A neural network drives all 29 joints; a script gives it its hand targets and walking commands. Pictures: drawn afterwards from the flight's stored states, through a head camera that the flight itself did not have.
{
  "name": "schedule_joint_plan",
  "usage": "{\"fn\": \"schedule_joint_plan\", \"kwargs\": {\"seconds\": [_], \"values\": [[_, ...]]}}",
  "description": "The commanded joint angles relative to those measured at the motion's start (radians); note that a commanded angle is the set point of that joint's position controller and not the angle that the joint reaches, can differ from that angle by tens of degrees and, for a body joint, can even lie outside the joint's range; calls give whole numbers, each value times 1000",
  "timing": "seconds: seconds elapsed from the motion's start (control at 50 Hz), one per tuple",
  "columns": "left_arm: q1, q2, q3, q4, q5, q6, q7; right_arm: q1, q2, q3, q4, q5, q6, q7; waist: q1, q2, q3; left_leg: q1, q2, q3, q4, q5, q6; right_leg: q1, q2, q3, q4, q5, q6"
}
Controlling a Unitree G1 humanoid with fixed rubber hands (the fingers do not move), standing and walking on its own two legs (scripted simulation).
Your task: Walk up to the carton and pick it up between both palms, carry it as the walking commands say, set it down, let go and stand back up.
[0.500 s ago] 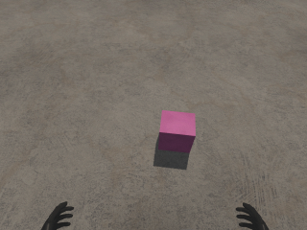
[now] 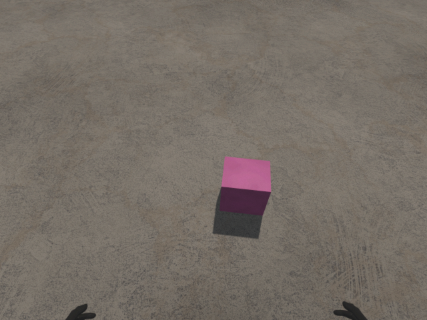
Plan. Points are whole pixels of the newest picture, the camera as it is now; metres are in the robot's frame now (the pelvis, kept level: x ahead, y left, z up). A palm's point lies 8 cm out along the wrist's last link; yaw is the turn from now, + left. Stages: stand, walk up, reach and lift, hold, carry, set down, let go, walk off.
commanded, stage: stand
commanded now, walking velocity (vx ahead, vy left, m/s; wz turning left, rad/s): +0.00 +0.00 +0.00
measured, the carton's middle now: (244, 186) +0.80 -0.16 -0.66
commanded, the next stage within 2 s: walk up in 0.62 s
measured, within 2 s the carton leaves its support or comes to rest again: neither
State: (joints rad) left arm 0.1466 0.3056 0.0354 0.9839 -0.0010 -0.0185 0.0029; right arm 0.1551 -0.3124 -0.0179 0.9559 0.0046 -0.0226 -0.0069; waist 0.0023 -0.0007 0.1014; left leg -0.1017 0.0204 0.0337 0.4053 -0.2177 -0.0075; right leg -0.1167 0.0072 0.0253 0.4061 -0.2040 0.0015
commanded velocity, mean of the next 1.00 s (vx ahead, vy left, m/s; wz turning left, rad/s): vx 0.00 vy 0.00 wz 0.00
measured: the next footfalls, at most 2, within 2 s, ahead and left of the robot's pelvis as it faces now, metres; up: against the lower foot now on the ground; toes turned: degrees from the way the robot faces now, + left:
right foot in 1.04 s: +0.11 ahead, -0.17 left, +0.00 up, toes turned -9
left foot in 1.34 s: +0.27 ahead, +0.09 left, +0.00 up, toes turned -6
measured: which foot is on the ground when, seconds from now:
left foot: down 0.00-1.00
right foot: down 0.00-0.84, up 0.86-1.00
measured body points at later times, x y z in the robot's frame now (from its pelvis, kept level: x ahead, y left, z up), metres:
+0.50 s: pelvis -0.01 +0.00 +0.00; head +0.00 +0.00 +0.45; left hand +0.08 +0.29 -0.13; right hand +0.08 -0.28 -0.13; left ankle +0.01 +0.12 -0.74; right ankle +0.02 -0.12 -0.74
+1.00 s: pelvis +0.01 -0.01 -0.01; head +0.02 -0.02 +0.44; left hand +0.12 +0.28 -0.11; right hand +0.06 -0.33 -0.12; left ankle +0.01 +0.12 -0.74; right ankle +0.05 -0.15 -0.72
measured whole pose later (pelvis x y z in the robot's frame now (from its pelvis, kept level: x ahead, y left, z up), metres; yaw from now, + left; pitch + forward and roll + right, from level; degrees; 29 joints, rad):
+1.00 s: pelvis +0.01 -0.01 -0.01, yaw -6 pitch -4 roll +2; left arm 0.31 0.35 0.09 0.80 0.04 0.00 -0.06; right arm 0.30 -0.35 -0.09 0.79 -0.07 -0.05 0.00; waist -0.01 -0.02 0.08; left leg -0.10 0.04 0.14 0.45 -0.29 0.01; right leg -0.35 -0.07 0.01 0.75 -0.42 -0.04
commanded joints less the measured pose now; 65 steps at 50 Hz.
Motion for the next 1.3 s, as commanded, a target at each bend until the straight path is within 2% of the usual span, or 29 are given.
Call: {"fn": "schedule_joint_plan", "kwargs": {"seconds": [0.0,0.12,0.22,0.34,0.46,0.66,0.74,0.78,0.8,0.82,0.84,0.86,0.88,0.9,0.92,0.94,0.96,0.98,1.0,1.02,1.04,1.06,1.08,1.1,1.12,1.16,1.24,1.26,1.28], "values": [[-41,211,42,-63,1,-27,10,-33,-209,-48,-63,2,-22,-11,-5,0,-68,1,114,-95,-88,99,24,-33,-128,92,-106,96,-29],[-20,200,42,-47,0,-25,10,-44,-208,-46,-43,-2,-22,-14,12,7,-75,-9,111,-95,-101,81,27,-15,-128,89,-119,77,-28],[-27,200,36,-32,2,-26,12,-33,-190,-43,-39,4,-22,-13,0,-11,-63,-7,117,-95,-116,78,24,-26,-129,87,-118,81,-30],[-30,209,40,-21,3,-25,15,-22,-198,-43,-18,2,-22,-15,-8,11,-52,-1,119,-96,-127,69,20,-37,-126,89,-125,69,-25],[-27,194,37,-14,-1,-23,11,-20,-212,-48,-13,4,-22,-17,-1,-14,-68,-3,118,-93,-119,67,24,-35,-129,88,-133,67,-27],[-29,209,37,-8,1,-25,13,-15,-218,-50,-12,5,-23,-15,-5,-10,-52,-6,119,-96,-129,48,25,-46,-131,93,-140,51,-28],[-24,208,41,-8,2,-24,11,-28,-210,-43,-5,3,-25,-15,-1,17,-74,-12,119,-95,-135,68,29,-21,-129,85,-128,84,-25],[-16,204,37,0,-1,-24,15,-15,-209,-45,-8,5,-25,-13,-4,-2,-80,2,123,-97,-125,63,24,-25,-131,88,-136,84,-31],[56,210,70,-86,26,-20,-5,78,-251,-95,-72,-47,-35,-8,-47,4,-136,97,97,-63,-53,-327,88,-134,-87,92,-41,-339,-81],[11,207,79,-121,33,-15,-18,125,-257,-103,-81,-64,-35,-6,-73,50,-45,131,145,-155,-94,-470,131,-352,-84,96,47,-428,-84],[-35,198,81,-180,40,-8,-30,182,-288,-122,-93,-72,-33,-9,-110,110,23,191,251,-273,-190,-576,190,-522,-33,46,192,-375,-65],[-54,186,80,-232,45,-8,-37,210,-319,-136,-123,-83,-31,-13,-128,190,55,151,413,-434,-290,-603,279,-579,-45,-2,420,-297,-45],[-11,218,92,-272,48,-8,-38,175,-325,-141,-171,-85,-39,-20,-96,114,46,83,469,-458,-304,-553,313,-574,-116,76,522,-303,-37],[27,232,99,-295,46,-5,-44,143,-329,-147,-212,-78,-46,-21,-58,73,48,19,474,-441,-296,-557,311,-534,-154,104,532,-300,-35],[68,228,104,-319,44,-4,-56,121,-335,-156,-244,-79,-49,-17,-36,81,31,13,457,-377,-292,-545,293,-501,-163,101,497,-301,-39],[80,218,98,-335,41,-6,-65,100,-330,-157,-273,-82,-50,-10,-32,104,32,-6,406,-254,-257,-472,263,-447,-170,68,385,-287,-43],[102,217,93,-336,35,-9,-72,94,-326,-152,-294,-80,-46,0,-31,139,18,-68,338,-147,-221,-424,231,-321,-136,9,287,-249,-45],[169,209,93,-326,35,-12,-72,76,-317,-144,-306,-72,-40,10,10,135,12,-198,305,-65,-164,-458,197,-146,-98,-34,180,-105,-54],[238,227,101,-309,37,-17,-65,84,-280,-128,-323,-74,-32,22,39,84,-6,-324,226,18,-31,-501,159,47,-27,-93,131,-69,-54],[329,267,117,-292,38,-22,-53,111,-227,-108,-343,-74,-26,30,71,-59,-55,-424,153,104,180,-580,124,189,15,-99,108,-170,-61],[439,352,139,-300,44,-23,-33,57,-150,-83,-410,-57,-24,45,152,-370,-50,-631,9,196,550,-496,55,238,-208,327,-99,-506,-146],[385,392,141,-361,42,-27,-14,37,-184,-85,-461,-45,-18,49,130,-272,-17,-711,8,-35,733,-417,40,118,-379,729,-248,-662,-273],[346,401,142,-384,29,-27,-5,54,-264,-106,-474,-37,-9,50,95,-121,8,-706,49,-109,799,-353,40,73,-408,696,-250,-711,-315],[314,410,141,-402,32,-30,2,106,-289,-110,-471,-30,-5,49,65,-79,15,-685,82,-109,804,-306,31,31,-393,628,-224,-662,-307],[264,412,135,-419,40,-33,13,162,-298,-107,-464,-30,-3,49,34,-97,15,-666,137,-116,760,-258,17,12,-370,537,-184,-624,-294],[221,397,125,-445,40,-41,12,202,-319,-113,-461,-51,-7,55,30,-137,17,-578,161,-98,655,-223,10,-90,-331,455,-155,-554,-284],[211,401,124,-487,38,-46,-1,194,-302,-109,-511,-50,-2,72,31,-170,27,-390,109,-38,521,-149,35,-299,-285,353,-91,-601,-249],[190,404,122,-499,33,-42,-6,205,-304,-111,-517,-46,-1,72,19,-150,56,-341,96,-23,503,-123,40,-367,-280,351,-79,-643,-239],[144,408,121,-510,29,-39,-8,257,-293,-108,-508,-44,-4,73,-24,-137,59,-235,82,0,441,-78,49,-448,-270,308,-42,-677,-220]]}}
